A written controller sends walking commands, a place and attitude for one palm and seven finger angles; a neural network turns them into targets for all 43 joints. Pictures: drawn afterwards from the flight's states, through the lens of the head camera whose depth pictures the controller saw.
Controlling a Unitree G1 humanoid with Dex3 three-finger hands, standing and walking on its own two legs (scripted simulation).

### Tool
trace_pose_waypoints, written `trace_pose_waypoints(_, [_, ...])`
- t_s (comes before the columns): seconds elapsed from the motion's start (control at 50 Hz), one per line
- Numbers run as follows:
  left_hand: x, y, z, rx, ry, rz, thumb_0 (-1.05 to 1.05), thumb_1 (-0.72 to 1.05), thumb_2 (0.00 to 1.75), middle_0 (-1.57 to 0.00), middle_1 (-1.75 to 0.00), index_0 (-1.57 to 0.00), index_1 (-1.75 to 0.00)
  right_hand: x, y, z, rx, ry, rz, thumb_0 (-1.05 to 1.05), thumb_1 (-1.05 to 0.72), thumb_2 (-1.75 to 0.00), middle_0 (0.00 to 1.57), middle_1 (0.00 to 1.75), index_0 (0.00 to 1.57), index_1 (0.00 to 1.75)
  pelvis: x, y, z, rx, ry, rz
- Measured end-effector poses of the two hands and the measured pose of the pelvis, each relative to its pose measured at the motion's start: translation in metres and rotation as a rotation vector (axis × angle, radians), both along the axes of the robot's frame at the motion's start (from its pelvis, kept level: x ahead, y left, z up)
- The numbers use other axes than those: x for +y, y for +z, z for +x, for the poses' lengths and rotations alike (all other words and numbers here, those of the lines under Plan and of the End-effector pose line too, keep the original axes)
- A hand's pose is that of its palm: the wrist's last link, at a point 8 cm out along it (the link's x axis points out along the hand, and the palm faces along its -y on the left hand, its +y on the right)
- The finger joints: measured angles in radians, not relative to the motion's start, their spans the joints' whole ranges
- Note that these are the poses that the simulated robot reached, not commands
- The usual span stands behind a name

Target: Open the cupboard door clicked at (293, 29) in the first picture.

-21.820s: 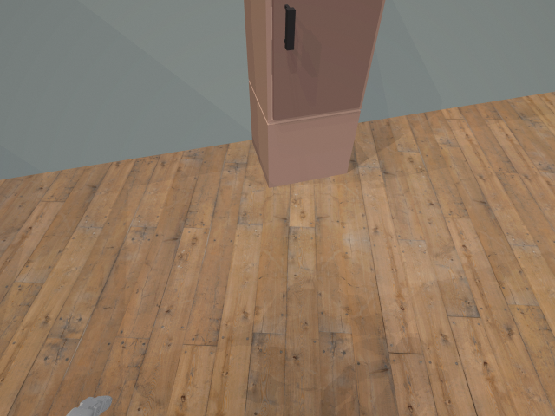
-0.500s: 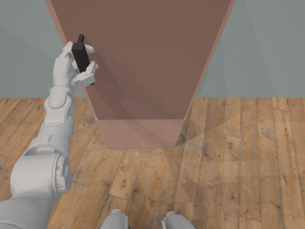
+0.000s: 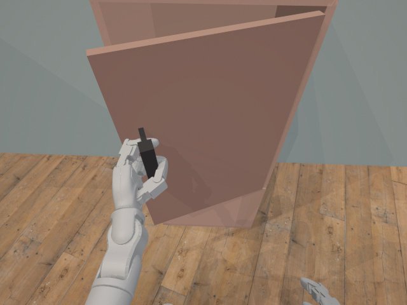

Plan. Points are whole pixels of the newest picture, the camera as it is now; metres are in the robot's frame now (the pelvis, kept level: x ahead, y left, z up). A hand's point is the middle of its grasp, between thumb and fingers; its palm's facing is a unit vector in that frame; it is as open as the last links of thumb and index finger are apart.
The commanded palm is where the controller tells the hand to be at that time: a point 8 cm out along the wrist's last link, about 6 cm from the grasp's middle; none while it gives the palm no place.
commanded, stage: pull the door open along its arc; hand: left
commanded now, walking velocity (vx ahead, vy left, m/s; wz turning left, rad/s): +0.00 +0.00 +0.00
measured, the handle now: (149, 158) +0.39 +0.12 +0.08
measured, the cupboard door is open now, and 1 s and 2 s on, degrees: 23 39 43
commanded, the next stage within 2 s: open thumb and fingers to let go in 0.36 s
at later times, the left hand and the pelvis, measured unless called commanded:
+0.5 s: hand (195, 221) +0.25 +0.02 +0.09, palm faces +0.30 -0.95 -0.01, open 7.0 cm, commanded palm +0.21 +0.07 +0.07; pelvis +0.00 -0.05 +0.00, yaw +5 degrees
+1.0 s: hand (190, 217) +0.26 +0.03 +0.08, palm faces +0.34 -0.94 -0.01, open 12.9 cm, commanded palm +0.22 +0.06 +0.07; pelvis -0.01 -0.05 +0.00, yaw +5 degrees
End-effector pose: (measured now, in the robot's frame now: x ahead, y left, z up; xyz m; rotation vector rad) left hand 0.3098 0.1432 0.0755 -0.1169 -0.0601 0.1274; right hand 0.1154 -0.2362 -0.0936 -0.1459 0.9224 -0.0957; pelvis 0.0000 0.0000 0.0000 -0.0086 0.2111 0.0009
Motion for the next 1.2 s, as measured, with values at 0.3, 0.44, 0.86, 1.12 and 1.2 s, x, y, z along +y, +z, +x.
trace_pose_waypoints(0.3, [-0.064, 0.012, -0.088, 0.116, 0.091, 0.102, 0.02, 0.58, 0.66, -0.31, -1.26, -0.33, -1.3, 0.023, 0.04, 0.088, -0.251, 0.127, 0.087, 0.01, -0.9, -0.9, 0.2, 0.3, 0.2, 0.3, -0.031, 0.005, 0.005, -0.103, 0.04, 0.02])
trace_pose_waypoints(0.44, [-0.074, 0.013, -0.097, 0.125, 0.129, 0.107, 0.02, 0.58, 0.68, -0.29, -1.23, -0.31, -1.28, -0.003, 0.032, 0.08, -0.229, 0.138, 0.066, 0.01, -0.9, -0.9, 0.2, 0.3, 0.2, 0.3, -0.048, 0.006, 0.004, -0.121, 0.067, 0.028])
trace_pose_waypoints(0.86, [-0.072, 0.0, -0.088, 0.086, 0.232, 0.104, 0.01, 0.06, 0.54, -0.32, -1.25, -0.33, -1.25, -0.035, -0.007, 0.036, -0.088, 0.101, 0.019, 0.01, -0.9, -0.9, 0.2, 0.3, 0.19, 0.3, -0.058, 0.0, -0.009, -0.072, 0.076, 0.048])
trace_pose_waypoints(1.12, [-0.067, 0.001, -0.085, 0.079, 0.181, 0.116, 0.0, -0.44, 0.33, -0.28, -1.02, -0.27, -1.02, -0.008, 0.007, 0.054, -0.17, 0.121, 0.031, 0.01, -0.9, -0.9, 0.2, 0.3, 0.19, 0.3, -0.04, -0.001, -0.009, -0.078, 0.073, 0.031])
trace_pose_waypoints(1.2, [-0.067, 0.001, -0.085, 0.078, 0.149, 0.118, -0.01, -0.47, 0.31, -0.27, -0.86, -0.27, -0.86, 0.001, 0.013, 0.058, -0.192, 0.126, 0.03, 0.01, -0.9, -0.9, 0.2, 0.3, 0.2, 0.3, -0.034, -0.001, -0.01, -0.083, 0.07, 0.024])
